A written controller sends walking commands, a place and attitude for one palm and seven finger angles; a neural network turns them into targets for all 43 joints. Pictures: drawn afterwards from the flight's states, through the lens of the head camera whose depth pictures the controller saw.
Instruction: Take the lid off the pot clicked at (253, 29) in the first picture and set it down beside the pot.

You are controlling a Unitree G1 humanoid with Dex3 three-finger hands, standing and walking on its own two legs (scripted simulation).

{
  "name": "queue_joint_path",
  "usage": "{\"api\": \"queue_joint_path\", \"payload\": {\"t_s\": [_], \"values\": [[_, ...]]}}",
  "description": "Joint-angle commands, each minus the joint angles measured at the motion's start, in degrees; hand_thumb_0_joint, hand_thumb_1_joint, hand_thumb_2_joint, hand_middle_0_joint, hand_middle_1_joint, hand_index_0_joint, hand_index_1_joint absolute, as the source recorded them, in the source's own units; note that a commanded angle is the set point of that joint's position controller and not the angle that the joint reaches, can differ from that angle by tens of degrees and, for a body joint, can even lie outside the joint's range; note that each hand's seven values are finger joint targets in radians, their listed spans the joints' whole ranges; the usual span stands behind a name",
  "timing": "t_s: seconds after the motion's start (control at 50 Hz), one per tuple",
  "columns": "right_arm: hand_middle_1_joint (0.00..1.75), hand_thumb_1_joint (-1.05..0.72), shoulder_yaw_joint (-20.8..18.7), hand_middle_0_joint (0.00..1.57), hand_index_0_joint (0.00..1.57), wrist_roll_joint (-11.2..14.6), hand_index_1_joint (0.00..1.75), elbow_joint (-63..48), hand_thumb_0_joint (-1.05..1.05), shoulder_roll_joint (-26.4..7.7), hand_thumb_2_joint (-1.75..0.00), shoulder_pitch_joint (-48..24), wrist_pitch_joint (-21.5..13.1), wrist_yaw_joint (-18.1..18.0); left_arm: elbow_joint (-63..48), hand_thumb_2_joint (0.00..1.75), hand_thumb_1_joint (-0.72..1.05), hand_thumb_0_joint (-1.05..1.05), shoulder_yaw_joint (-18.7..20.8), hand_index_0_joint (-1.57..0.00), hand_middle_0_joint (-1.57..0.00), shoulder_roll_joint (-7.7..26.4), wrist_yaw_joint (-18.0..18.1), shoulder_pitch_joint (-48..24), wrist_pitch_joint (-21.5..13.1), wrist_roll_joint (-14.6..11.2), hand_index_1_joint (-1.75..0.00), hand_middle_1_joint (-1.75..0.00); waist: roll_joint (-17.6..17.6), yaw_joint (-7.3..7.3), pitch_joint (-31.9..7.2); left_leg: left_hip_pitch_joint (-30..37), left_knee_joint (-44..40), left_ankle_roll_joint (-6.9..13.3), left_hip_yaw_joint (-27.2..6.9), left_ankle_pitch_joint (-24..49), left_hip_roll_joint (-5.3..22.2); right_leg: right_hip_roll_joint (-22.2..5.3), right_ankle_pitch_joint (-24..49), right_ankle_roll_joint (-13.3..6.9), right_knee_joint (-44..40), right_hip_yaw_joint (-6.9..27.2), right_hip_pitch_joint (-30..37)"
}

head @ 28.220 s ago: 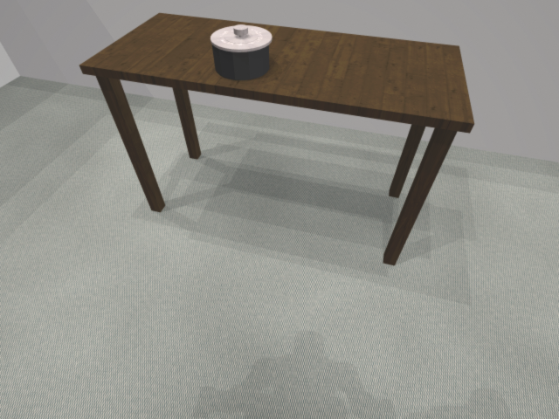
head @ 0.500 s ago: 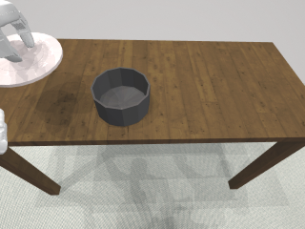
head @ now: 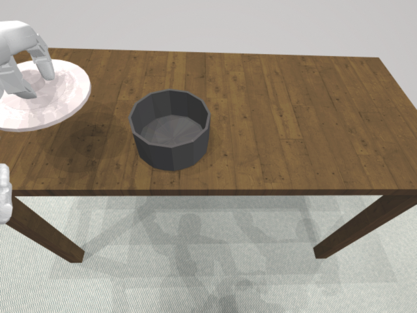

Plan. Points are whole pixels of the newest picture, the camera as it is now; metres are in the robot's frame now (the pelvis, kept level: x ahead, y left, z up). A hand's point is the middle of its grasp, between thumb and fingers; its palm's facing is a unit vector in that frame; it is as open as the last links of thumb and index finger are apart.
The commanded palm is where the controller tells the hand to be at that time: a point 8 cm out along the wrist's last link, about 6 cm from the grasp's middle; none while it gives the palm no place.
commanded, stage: lower the lid onto the table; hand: left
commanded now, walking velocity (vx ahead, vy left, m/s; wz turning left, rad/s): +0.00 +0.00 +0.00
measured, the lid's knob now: (29, 81) +0.49 +0.31 +0.17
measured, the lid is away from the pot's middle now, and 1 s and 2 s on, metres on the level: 0.24 0.24 0.23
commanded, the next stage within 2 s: none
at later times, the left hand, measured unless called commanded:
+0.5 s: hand (40, 87) +0.48 +0.29 +0.16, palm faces -0.40 -0.10 -0.91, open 7.1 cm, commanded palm +0.50 +0.29 +0.23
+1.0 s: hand (42, 106) +0.48 +0.31 +0.12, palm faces -0.45 -0.10 -0.89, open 7.1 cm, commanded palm +0.51 +0.29 +0.19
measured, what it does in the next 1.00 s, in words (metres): stands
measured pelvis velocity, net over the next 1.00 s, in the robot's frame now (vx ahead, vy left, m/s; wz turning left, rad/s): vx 0.00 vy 0.00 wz -0.02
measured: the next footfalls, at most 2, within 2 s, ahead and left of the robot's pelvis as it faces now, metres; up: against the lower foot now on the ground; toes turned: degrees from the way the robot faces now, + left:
none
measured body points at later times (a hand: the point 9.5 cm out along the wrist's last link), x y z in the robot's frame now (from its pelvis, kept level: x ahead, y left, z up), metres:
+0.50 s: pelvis +0.00 +0.00 +0.00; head +0.07 +0.02 +0.44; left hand +0.50 +0.30 +0.21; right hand +0.02 -0.28 -0.12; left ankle +0.03 +0.04 -0.73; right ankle -0.03 -0.14 -0.73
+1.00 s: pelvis +0.00 +0.00 -0.01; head +0.08 +0.02 +0.43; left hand +0.50 +0.31 +0.17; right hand +0.02 -0.28 -0.12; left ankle +0.03 +0.04 -0.73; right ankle -0.03 -0.14 -0.73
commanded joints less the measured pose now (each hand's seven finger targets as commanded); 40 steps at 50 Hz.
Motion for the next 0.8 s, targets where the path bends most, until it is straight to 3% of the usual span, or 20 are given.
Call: {"api": "queue_joint_path", "payload": {"t_s": [0.0, 0.04, 0.06, 0.14, 0.2, 0.22, 0.24, 0.26, 0.34, 0.4, 0.46, 0.5, 0.58, 0.64, 0.68, 0.76, 0.78], "values": [[0.30, -0.90, -3.2, 0.20, 0.20, -0.4, 0.30, -4.3, 0.00, -10.5, -0.90, 3.4, -1.2, -0.5, -10.6, 0.81, 0.74, 0.00, 4.5, -0.93, -0.92, 14.4, 2.9, -32.6, -0.2, -0.7, -1.06, -1.05, 5.4, -1.06, -23.9, 30.6, -0.2, -1.2, -5.8, 17.0, 3.2, 3.5, 8.1, -3.2, -2.5, -1.9, -9.6], [0.30, -0.90, -2.8, 0.20, 0.20, -0.1, 0.30, -4.2, 0.00, -10.7, -0.90, 3.2, -1.0, -0.5, -8.2, 0.81, 0.74, 0.00, 3.8, -0.93, -0.92, 14.4, 3.1, -32.1, 0.0, -0.5, -1.06, -1.05, 4.9, -1.09, -21.1, 27.8, -1.0, -1.3, -5.6, 12.0, 3.1, 3.4, 6.4, -3.4, -2.5, -2.0, -9.9], [0.30, -0.90, -2.9, 0.20, 0.20, -0.1, 0.30, -4.3, 0.00, -10.9, -0.90, 3.1, -1.1, -0.6, -8.9, 0.81, 0.74, 0.00, 2.4, -0.93, -0.92, 12.9, 3.1, -32.6, -0.3, -0.7, -1.06, -1.05, 5.4, -1.18, -21.3, 28.0, -1.2, -1.5, -5.7, 12.5, 3.3, 3.0, 6.5, -3.6, -2.6, -2.0, -10.5], [0.30, -0.90, -2.7, 0.20, 0.20, -0.2, 0.30, -4.2, 0.00, -10.7, -0.90, 3.6, -1.5, -0.9, -8.9, 0.81, 0.74, 0.00, 2.3, -0.93, -0.92, 13.1, 4.1, -35.4, -0.7, 0.5, -1.06, -1.05, 6.4, -1.46, -22.2, 29.1, -1.4, -1.7, -6.6, 8.6, 3.5, 3.4, 4.1, -3.6, -2.1, -1.8, -11.8], [0.30, -0.90, -2.8, 0.20, 0.20, -0.7, 0.30, -4.4, 0.00, -10.8, -0.90, 4.1, -1.9, -1.3, -11.6, 0.81, 0.74, 0.00, 4.9, -0.93, -0.92, 16.5, 4.6, -36.7, -2.1, 0.7, -1.06, -1.05, 7.5, -1.16, -26.7, 30.7, -0.2, -1.7, -6.5, 12.4, 3.3, 3.5, 6.4, -3.6, -1.5, -1.4, -9.7], [0.30, -0.90, -2.9, 0.20, 0.20, -0.5, 0.30, -4.5, 0.00, -10.7, -0.90, 4.0, -2.0, -1.4, -13.6, 0.81, 0.74, 0.00, 4.0, -0.93, -0.92, 15.5, 4.6, -38.3, -2.3, 0.2, -1.06, -1.05, 8.3, -1.33, -28.0, 32.1, -0.2, -1.8, -6.8, 14.0, 3.5, 3.4, 6.8, -3.5, -1.5, -1.3, -10.0], [0.30, -0.90, -3.0, 0.20, 0.20, -0.6, 0.30, -4.5, 0.00, -10.7, -0.90, 4.2, -2.2, -1.5, -12.9, 0.81, 0.74, 0.00, 4.6, -0.93, -0.92, 15.6, 4.8, -37.3, -2.5, 0.2, -1.06, -1.05, 8.7, -1.22, -28.1, 32.7, -0.1, -1.9, -7.1, 14.6, 3.6, 3.5, 6.4, -3.5, -1.4, -1.4, -10.7], [0.30, -0.90, -3.1, 0.20, 0.20, -0.8, 0.30, -4.6, 0.00, -10.7, -0.90, 4.4, -2.5, -1.6, -13.7, 0.81, 0.74, 0.00, 2.8, -0.93, -0.92, 13.1, 4.6, -37.3, -3.0, -0.3, -1.06, -1.05, 9.4, -1.39, -27.8, 33.8, 0.0, -2.4, -7.4, 17.3, 4.0, 3.4, 7.0, -3.7, -1.5, -1.6, -12.2], [0.30, -0.90, -2.9, 0.20, 0.20, -0.7, 0.30, -3.7, 0.00, -10.9, -0.90, 5.6, -2.1, -1.1, -6.4, 0.81, 0.74, 0.00, 6.3, -0.93, -0.92, 16.1, 5.4, -31.3, -2.1, -0.2, -1.06, -1.05, 5.2, -0.93, -24.4, 28.9, 0.3, -1.8, -6.3, 15.8, 3.6, 3.5, 7.9, -3.5, -1.0, -1.6, -10.8], [0.30, -0.90, -3.2, 0.20, 0.20, -0.8, 0.30, -3.6, 0.00, -10.9, -0.90, 5.8, -1.7, -0.7, -6.0, 0.81, 0.74, 0.00, 3.8, -0.93, -0.92, 13.0, 5.6, -31.9, -1.7, 0.6, -1.06, -1.05, 6.0, -1.19, -23.6, 29.1, 0.9, -2.2, -6.5, 17.9, 3.7, 3.7, 7.8, -3.5, -0.6, -1.9, -12.6], [0.30, -0.90, -3.1, 0.20, 0.20, -0.8, 0.30, -4.1, 0.00, -11.1, -0.90, 6.0, -1.7, -0.8, -4.6, 0.81, 0.74, 0.00, 4.5, -0.93, -0.92, 14.0, 6.0, -29.2, -2.1, 1.1, -1.06, -1.05, 5.4, -0.97, -24.2, 28.2, 1.5, -2.2, -6.0, 18.6, 3.6, 3.6, 8.5, -3.6, -0.4, -1.6, -12.0], [0.30, -0.90, -3.0, 0.20, 0.20, -0.6, 0.30, -4.2, 0.00, -11.2, -0.90, 5.9, -1.2, -1.0, -5.0, 0.81, 0.74, 0.00, 6.1, -0.93, -0.92, 16.7, 6.1, -29.7, -2.3, 1.1, -1.06, -1.05, 4.3, -1.08, -25.1, 26.7, 1.7, -1.6, -5.4, 16.1, 3.2, 3.6, 8.8, -3.2, -0.1, -1.2, -10.4], [0.30, -0.90, -3.3, 0.20, 0.20, -0.9, 0.30, -4.3, 0.00, -11.2, -0.90, 6.4, -1.1, -1.5, -9.5, 0.81, 0.74, 0.00, 6.7, -0.93, -0.92, 17.9, 6.4, -32.1, -3.7, 0.9, -1.06, -1.05, 7.5, -1.41, -28.6, 30.6, 2.9, -1.7, -5.8, 21.0, 3.7, 3.9, 10.1, -3.1, 0.3, -1.1, -11.6], [0.30, -0.90, -3.1, 0.20, 0.20, -0.6, 0.30, -4.1, 0.00, -11.2, -0.90, 6.8, -1.2, -1.9, -8.3, 0.81, 0.74, 0.00, 7.0, -0.93, -0.92, 18.6, 6.6, -31.4, -4.2, 0.8, -1.06, -1.05, 8.3, -1.62, -27.2, 29.9, 2.6, -1.6, -5.8, 18.6, 3.8, 4.0, 8.6, -3.1, 0.3, -1.2, -12.8], [0.30, -0.90, -3.1, 0.20, 0.20, -0.9, 0.30, -4.3, 0.00, -11.2, -0.90, 6.8, -1.0, -2.0, -10.0, 0.81, 0.74, 0.00, 9.1, -0.93, -0.92, 21.0, 6.9, -30.2, -5.0, 0.7, -1.06, -1.05, 10.2, -1.03, -28.9, 30.7, 3.6, -1.9, -5.6, 23.2, 3.9, 3.9, 10.5, -3.2, 0.8, -1.2, -11.8], [0.30, -0.90, -3.1, 0.20, 0.20, -0.5, 0.30, -3.7, 0.00, -11.0, -0.90, 7.2, -0.9, -1.9, -5.6, 0.81, 0.74, 0.00, 4.7, -0.93, -0.92, 14.9, 6.4, -27.2, -4.9, 0.2, -1.06, -1.05, 10.2, -1.87, -24.3, 29.5, 3.5, -2.3, -5.7, 22.0, 4.4, 4.1, 8.3, -3.3, 0.6, -1.7, -16.4], [0.30, -0.90, -3.3, 0.20, 0.20, -0.6, 0.30, -3.3, 0.00, -11.4, -0.90, 7.3, -0.6, -1.7, -7.5, 0.81, 0.74, 0.00, 5.6, -0.93, -0.92, 16.1, 6.5, -29.1, -4.8, 0.3, -1.06, -1.05, 10.0, -1.89, -24.9, 30.1, 3.8, -2.3, -6.2, 21.1, 4.5, 4.2, 7.7, -3.1, 0.8, -1.6, -16.4]]}}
